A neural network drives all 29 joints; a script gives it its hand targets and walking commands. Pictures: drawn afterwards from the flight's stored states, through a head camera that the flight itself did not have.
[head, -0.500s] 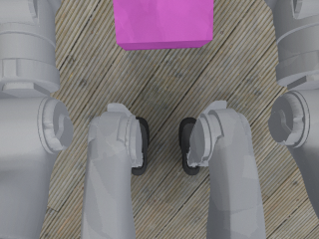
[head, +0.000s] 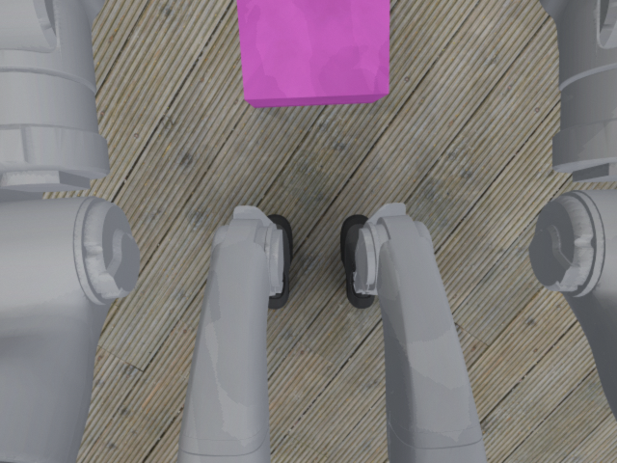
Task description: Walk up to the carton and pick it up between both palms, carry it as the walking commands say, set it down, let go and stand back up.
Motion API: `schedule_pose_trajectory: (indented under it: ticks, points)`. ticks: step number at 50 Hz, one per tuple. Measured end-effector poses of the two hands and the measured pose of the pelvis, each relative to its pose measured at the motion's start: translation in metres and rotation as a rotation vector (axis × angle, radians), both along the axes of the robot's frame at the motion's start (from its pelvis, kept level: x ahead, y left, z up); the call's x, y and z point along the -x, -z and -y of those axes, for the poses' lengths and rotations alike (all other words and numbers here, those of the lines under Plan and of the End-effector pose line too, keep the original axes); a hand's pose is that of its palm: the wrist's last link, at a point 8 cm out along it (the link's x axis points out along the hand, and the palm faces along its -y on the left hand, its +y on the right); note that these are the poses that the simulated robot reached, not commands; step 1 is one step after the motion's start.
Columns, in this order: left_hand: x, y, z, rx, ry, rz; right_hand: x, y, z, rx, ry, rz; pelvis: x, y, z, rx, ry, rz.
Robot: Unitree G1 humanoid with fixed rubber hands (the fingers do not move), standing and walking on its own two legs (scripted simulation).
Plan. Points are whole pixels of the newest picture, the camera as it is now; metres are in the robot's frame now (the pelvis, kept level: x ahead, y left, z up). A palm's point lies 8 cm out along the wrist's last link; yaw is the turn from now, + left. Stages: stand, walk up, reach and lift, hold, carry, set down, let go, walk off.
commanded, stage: set down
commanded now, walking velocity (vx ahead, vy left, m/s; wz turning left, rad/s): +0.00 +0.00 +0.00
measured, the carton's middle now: (312, 16) +0.61 +0.00 -0.47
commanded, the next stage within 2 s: let go in 0.34 s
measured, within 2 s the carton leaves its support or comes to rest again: neither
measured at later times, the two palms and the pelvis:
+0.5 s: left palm out of the picture +0.56 +0.20 -0.01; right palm out of the picture +0.56 -0.20 -0.01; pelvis +0.00 +0.00 +0.10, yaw +0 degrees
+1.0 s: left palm out of the picture +0.37 +0.24 +0.10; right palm out of the picture +0.37 -0.23 +0.10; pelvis +0.05 -0.01 +0.17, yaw +0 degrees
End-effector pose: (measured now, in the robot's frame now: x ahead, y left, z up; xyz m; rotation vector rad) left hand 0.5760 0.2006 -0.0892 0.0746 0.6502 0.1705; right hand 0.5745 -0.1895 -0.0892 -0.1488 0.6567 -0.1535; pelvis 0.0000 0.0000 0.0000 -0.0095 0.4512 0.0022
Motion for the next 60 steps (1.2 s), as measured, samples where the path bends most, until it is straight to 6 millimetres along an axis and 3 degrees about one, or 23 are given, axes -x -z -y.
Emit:
schedule_pose_trajectory:
  ticks: [13,18,24,28,31,35,40,46,53,60]
  points:
    - [0.003,-0.076,0.001,-0.003,0.010,-0.007,0.009,-0.072,0.006,-0.012,-0.003,-0.003,0.002,-0.067,-0.001,-0.008,0.007,0.029]
    - [0.010,-0.082,0.002,0.006,0.014,-0.068,0.003,-0.094,0.005,-0.032,-0.007,0.001,0.001,-0.087,0.001,-0.013,0.009,0.026]
    - [0.012,-0.083,0.002,0.006,0.021,-0.064,0.010,-0.087,0.011,-0.031,-0.005,-0.027,-0.003,-0.101,0.003,-0.014,0.009,0.025]
    - [0.024,-0.087,-0.007,-0.020,0.022,-0.063,0.037,-0.071,0.025,0.001,0.001,-0.118,-0.009,-0.108,0.004,-0.017,0.009,0.042]
    - [0.046,-0.093,-0.017,-0.059,0.033,-0.078,0.065,-0.076,0.034,0.043,-0.024,-0.135,-0.016,-0.114,0.005,-0.019,0.010,0.075]
    - [0.082,-0.104,-0.027,-0.091,0.058,-0.142,0.096,-0.094,0.042,0.075,-0.053,-0.162,-0.022,-0.125,0.005,-0.021,0.011,0.134]
    - [0.126,-0.132,-0.036,-0.106,0.084,-0.152,0.131,-0.126,0.046,0.086,-0.097,-0.151,-0.025,-0.139,0.006,-0.021,0.012,0.221]
    - [0.186,-0.166,-0.043,-0.058,0.059,-0.176,0.191,-0.162,0.043,0.018,-0.090,-0.173,-0.040,-0.155,0.006,-0.018,0.010,0.202]
    - [0.223,-0.205,-0.039,0.006,0.053,-0.134,0.223,-0.208,0.043,-0.022,-0.066,-0.111,-0.052,-0.176,0.005,-0.013,0.007,0.276]
    - [0.272,-0.217,-0.036,0.043,0.048,-0.159,0.284,-0.219,0.044,-0.039,-0.040,-0.168,-0.069,-0.196,0.002,-0.009,0.005,0.401]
